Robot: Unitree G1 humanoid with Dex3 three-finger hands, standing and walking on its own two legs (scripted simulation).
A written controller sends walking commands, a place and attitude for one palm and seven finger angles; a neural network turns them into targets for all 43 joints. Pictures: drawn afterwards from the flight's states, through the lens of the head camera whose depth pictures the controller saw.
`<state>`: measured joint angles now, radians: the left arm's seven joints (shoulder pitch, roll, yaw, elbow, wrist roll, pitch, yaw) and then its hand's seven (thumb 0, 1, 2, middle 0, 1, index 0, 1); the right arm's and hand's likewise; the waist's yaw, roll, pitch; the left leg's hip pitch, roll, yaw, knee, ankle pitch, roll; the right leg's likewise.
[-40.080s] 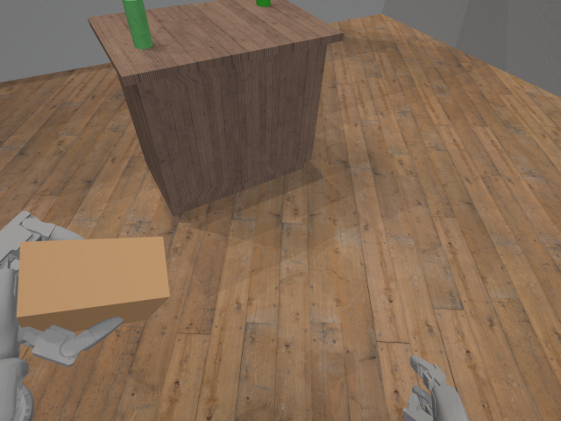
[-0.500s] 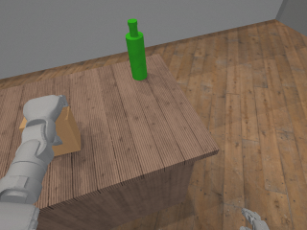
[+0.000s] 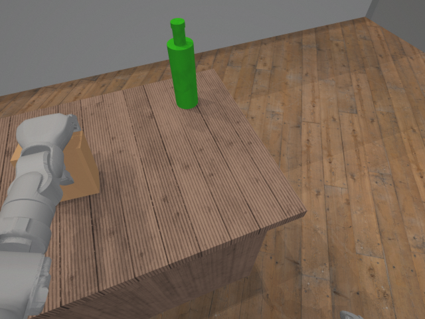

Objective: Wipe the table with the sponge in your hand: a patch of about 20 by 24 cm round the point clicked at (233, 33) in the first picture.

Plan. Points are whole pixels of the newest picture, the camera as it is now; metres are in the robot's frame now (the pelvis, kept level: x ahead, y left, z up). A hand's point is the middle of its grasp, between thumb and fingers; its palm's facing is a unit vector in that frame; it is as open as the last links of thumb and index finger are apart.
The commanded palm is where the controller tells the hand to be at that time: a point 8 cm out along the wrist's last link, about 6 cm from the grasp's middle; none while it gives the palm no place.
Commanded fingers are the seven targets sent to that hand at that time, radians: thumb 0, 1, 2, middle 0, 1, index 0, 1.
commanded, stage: slide across to the middle lane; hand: left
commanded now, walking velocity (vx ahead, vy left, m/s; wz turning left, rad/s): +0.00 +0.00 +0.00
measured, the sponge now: (65, 175) +0.38 +0.34 +0.02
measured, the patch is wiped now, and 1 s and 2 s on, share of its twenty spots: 0.45 0.70 0.75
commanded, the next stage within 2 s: wipe back along the middle lane in 0.70 s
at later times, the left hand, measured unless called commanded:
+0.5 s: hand (75, 143) +0.42 +0.30 +0.08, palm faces -0.04 -0.01 -1.00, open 10.8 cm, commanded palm +0.40 +0.28 +0.13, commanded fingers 0.00 0.10 1.30 -1.20 -1.60 -1.20 -1.60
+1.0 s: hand (100, 141) +0.43 +0.26 +0.08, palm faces -0.04 -0.03 -1.00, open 10.8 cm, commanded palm +0.39 +0.24 +0.12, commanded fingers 0.00 0.10 1.30 -1.20 -1.60 -1.20 -1.60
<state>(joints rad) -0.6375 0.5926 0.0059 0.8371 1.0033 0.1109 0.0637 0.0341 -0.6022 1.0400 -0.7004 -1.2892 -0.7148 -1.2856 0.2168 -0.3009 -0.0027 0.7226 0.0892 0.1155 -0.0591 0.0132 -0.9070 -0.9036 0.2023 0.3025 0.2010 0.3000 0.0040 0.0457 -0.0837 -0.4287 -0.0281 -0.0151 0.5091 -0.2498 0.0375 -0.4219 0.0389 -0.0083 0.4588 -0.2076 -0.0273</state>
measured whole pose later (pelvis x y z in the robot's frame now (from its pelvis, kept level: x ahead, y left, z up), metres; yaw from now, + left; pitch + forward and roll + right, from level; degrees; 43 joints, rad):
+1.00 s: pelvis +0.03 +0.00 +0.00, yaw +1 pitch +8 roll -1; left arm -0.62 0.39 -0.18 0.67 0.97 0.40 0.11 0.01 -0.57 1.04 -0.65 -1.35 -0.66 -1.34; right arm 0.13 -0.28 0.01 0.72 0.09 0.17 -0.04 0.01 -0.91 -0.90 0.20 0.30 0.20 0.30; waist 0.02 0.06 -0.08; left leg -0.33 -0.04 -0.03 0.46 -0.27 0.04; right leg -0.32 0.03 -0.02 0.43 -0.24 -0.03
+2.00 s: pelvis +0.03 +0.00 +0.00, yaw +0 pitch +3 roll +0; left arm -0.21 0.32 -0.31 0.13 0.98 0.60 0.13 -0.01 -0.54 1.03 -0.58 -1.39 -0.63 -1.35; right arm 0.00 -0.27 0.05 0.64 0.11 0.19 0.03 0.02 -0.91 -0.90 0.20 0.30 0.20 0.30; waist 0.07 0.08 -0.08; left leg -0.23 -0.05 0.00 0.47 -0.29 0.04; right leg -0.24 0.02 0.01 0.46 -0.27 -0.02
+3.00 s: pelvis +0.00 -0.04 +0.00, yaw +0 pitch -1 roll +1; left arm -0.20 0.26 -0.40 0.11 0.98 0.63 0.10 -0.01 -0.55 1.03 -0.60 -1.36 -0.68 -1.29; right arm -0.02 -0.26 0.03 0.68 0.10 0.16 0.02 0.02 -0.91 -0.90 0.20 0.30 0.20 0.30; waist 0.09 0.10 -0.06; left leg -0.20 -0.01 -0.02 0.46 -0.25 0.00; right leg -0.23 0.05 -0.01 0.50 -0.26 -0.07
